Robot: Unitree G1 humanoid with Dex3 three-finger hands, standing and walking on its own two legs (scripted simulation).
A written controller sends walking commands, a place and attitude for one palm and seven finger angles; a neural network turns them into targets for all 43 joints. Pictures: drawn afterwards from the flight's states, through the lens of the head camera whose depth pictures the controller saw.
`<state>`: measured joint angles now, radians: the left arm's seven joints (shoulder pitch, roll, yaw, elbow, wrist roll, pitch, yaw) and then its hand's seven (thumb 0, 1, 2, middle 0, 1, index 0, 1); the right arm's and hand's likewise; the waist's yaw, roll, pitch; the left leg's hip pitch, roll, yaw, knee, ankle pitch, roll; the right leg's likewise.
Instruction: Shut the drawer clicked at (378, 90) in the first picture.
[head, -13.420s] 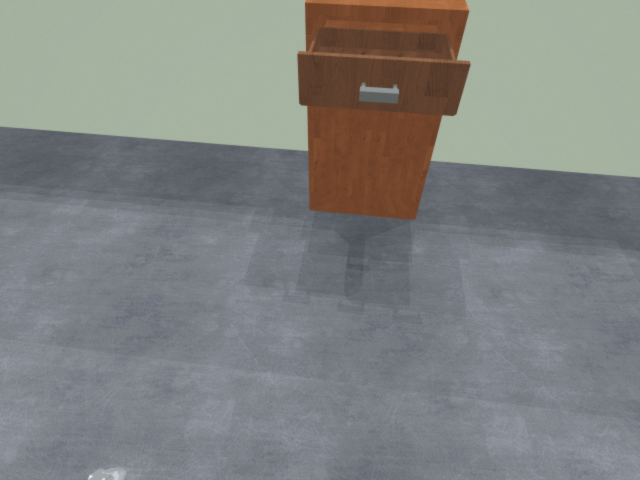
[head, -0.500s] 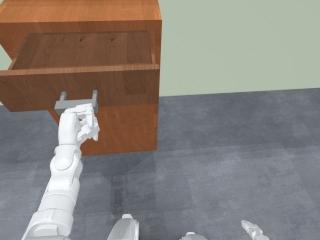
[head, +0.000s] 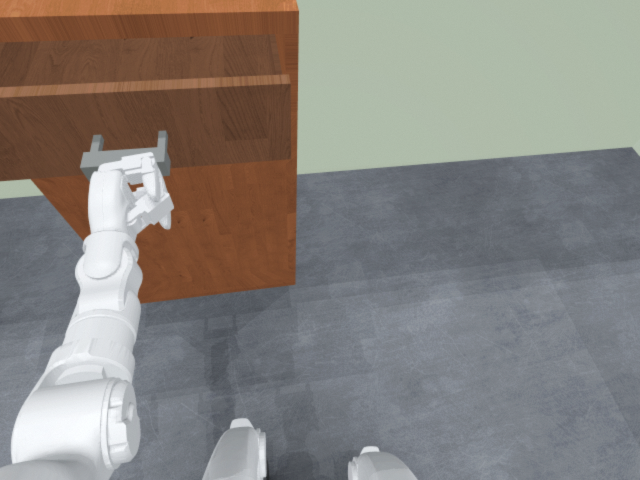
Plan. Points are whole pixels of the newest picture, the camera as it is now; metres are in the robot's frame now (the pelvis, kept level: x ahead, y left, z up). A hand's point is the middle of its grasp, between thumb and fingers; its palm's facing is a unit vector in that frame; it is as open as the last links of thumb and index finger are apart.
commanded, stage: push the drawer shut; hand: left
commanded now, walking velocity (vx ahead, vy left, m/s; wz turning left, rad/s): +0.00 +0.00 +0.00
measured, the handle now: (129, 151) +0.52 +0.25 +0.07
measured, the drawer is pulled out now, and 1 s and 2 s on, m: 0.11 0.00 0.00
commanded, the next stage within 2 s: pull the fist back off the drawer in 1.32 s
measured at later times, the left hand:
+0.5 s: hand (168, 163) +0.51 +0.20 +0.07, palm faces +0.14 -0.99 -0.02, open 3.1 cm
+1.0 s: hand (167, 135) +0.56 +0.20 +0.07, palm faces +0.14 -0.99 -0.02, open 3.3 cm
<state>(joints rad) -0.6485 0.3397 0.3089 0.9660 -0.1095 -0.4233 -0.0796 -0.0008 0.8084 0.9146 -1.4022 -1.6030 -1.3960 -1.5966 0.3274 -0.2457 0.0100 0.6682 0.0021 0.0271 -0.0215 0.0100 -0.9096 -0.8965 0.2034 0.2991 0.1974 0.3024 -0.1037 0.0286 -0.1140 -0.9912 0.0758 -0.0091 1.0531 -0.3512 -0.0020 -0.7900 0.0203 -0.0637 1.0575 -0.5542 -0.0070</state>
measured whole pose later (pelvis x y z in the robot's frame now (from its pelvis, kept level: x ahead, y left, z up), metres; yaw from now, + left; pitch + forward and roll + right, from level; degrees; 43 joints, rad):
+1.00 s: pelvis +0.00 +0.00 -0.02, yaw -2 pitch +24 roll -5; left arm -1.05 0.60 0.45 1.29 0.01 -0.36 -0.10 0.06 0.79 0.91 -1.40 -1.60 -1.40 -1.60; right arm 0.39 -0.26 0.04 0.66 -0.04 0.07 0.00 0.01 -0.91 -0.90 0.20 0.30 0.20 0.30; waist -0.22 0.05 -0.12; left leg -1.19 0.11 -0.04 1.15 -0.38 0.00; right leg -0.96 0.06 -0.08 1.11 -0.56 -0.01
